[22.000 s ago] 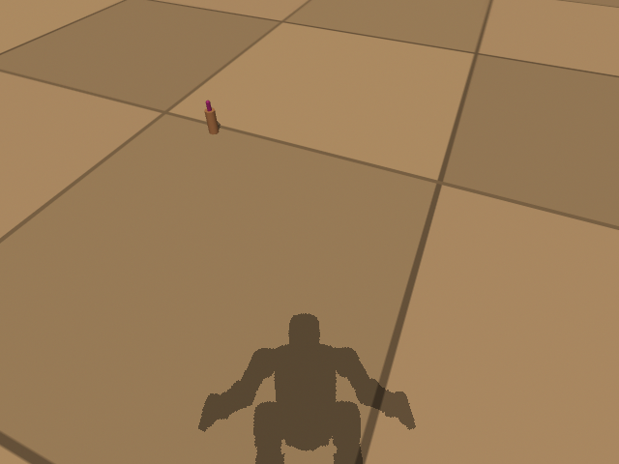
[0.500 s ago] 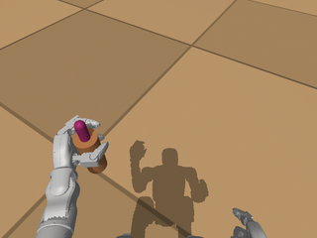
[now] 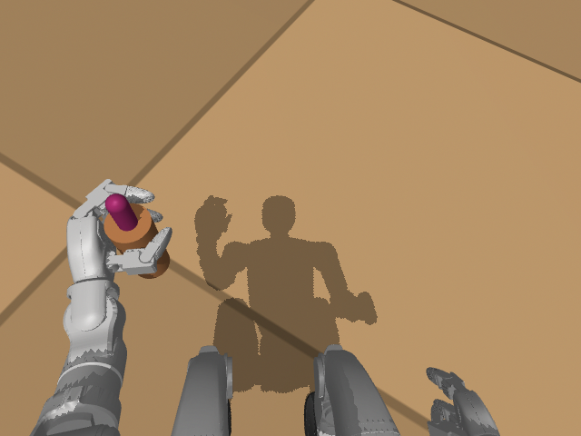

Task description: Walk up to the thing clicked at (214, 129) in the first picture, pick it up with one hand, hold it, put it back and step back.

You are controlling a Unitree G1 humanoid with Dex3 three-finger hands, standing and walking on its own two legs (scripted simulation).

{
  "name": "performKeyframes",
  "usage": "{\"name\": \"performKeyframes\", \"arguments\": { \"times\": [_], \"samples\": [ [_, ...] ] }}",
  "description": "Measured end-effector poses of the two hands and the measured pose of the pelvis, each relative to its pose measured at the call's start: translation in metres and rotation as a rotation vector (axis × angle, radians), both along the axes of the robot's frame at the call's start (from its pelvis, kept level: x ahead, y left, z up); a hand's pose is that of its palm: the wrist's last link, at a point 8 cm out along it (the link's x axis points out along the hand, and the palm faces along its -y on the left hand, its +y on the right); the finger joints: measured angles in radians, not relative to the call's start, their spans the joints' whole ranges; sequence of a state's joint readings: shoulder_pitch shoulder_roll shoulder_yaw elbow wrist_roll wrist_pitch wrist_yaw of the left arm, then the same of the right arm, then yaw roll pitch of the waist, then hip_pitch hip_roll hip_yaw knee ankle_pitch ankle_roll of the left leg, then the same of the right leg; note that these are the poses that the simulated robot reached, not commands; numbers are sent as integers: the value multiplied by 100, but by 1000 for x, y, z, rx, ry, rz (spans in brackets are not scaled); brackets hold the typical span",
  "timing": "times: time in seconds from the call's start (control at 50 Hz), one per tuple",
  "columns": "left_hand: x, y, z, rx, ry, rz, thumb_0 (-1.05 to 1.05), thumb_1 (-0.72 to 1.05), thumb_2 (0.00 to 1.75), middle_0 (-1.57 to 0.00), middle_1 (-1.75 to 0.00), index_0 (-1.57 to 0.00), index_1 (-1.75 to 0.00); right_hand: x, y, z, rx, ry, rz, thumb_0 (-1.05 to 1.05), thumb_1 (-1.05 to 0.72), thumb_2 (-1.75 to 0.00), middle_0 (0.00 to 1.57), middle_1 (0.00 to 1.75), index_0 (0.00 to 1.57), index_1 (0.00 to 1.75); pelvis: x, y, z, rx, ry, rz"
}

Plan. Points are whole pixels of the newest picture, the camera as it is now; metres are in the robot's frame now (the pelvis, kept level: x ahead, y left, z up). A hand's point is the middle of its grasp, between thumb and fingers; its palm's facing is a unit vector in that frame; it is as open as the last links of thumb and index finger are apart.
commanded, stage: crouch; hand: left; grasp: from the side
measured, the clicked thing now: (136, 236) +0.39 +0.20 -0.02
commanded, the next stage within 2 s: lower in 1.26 s
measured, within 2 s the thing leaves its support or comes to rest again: neither
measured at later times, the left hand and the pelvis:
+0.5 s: hand (159, 267) +0.41 +0.22 -0.24, palm faces +0.24 -0.97 -0.03, open 7.8 cm; pelvis -0.05 +0.00 -0.20, yaw -3 degrees
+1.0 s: hand (167, 273) +0.44 +0.23 -0.35, palm faces +0.20 -0.98 -0.03, open 7.8 cm; pelvis -0.06 +0.00 -0.29, yaw -7 degrees
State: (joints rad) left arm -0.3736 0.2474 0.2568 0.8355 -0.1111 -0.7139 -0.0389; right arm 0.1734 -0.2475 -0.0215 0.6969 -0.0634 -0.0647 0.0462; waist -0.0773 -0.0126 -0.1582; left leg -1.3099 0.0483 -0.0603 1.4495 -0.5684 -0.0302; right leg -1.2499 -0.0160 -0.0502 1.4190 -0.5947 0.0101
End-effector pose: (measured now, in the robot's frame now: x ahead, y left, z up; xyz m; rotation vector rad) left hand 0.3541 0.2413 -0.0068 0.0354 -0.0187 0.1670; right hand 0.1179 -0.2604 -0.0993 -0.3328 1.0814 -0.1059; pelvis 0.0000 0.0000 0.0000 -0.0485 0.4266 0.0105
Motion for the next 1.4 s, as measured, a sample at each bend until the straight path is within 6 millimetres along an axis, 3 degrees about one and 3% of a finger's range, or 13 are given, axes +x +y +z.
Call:
{"name": "performKeyframes", "arguments": {
  "times": [0.1, 0.24, 0.4, 0.62, 0.74, 0.84, 1.12, 1.4],
  "samples": [
    [10, 5, -50, -11, 7, 17, 4, -9, 107, -85, -106, -83, -104, -9, 4, -52, 20, 49, 2, 1, -90, -90, 20, 30, 20, 30, -7, 2, -44, -7, 69, -12],
    [6, 9, -117, -10, 35, 44, 4, -9, 107, -85, -106, -83, -104, -20, 10, -115, 55, 103, 23, 1, -91, -91, 20, 30, 20, 30, -20, 0, -96, -5, 129, -25],
    [15, 20, -194, -7, 27, 72, 4, -9, 107, -86, -105, -84, -104, -44, 0, -179, 10, 167, 51, 1, -91, -91, 20, 30, 20, 30, -41, -4, -163, -12, 145, -37],
    [39, 29, -264, -9, 26, 47, 4, -9, 107, -86, -105, -84, -103, -98, -10, -242, -42, 271, 6, 1, -92, -91, 20, 30, 20, 30, -56, 0, -235, -28, 111, -54],
    [42, 26, -297, -30, 53, 39, 4, -9, 107, -86, -105, -84, -103, -119, -7, -262, -42, 322, -4, 1, -92, -91, 20, 30, 20, 30, -58, 2, -258, -40, 92, -66],
    [42, 30, -318, -36, 51, 55, 4, -9, 107, -86, -105, -84, -103, -125, -7, -272, -55, 342, 11, 1, -92, -91, 20, 30, 20, 30, -59, 2, -273, -49, 73, -76],
    [52, 40, -358, -15, 57, 22, 4, -9, 107, -86, -104, -84, -103, -111, -14, -285, -127, 351, 93, 1, -91, -90, 20, 30, 20, 30, -57, 7, -300, -86, 30, -99],
    [56, 36, -389, -21, 56, 17, 4, -9, 107, -86, -104, -84, -103, -105, -14, -290, -160, 383, 151, 1, -91, -90, 20, 30, 20, 30, -54, 8, -313, -111, -2, -114]
  ]
}}
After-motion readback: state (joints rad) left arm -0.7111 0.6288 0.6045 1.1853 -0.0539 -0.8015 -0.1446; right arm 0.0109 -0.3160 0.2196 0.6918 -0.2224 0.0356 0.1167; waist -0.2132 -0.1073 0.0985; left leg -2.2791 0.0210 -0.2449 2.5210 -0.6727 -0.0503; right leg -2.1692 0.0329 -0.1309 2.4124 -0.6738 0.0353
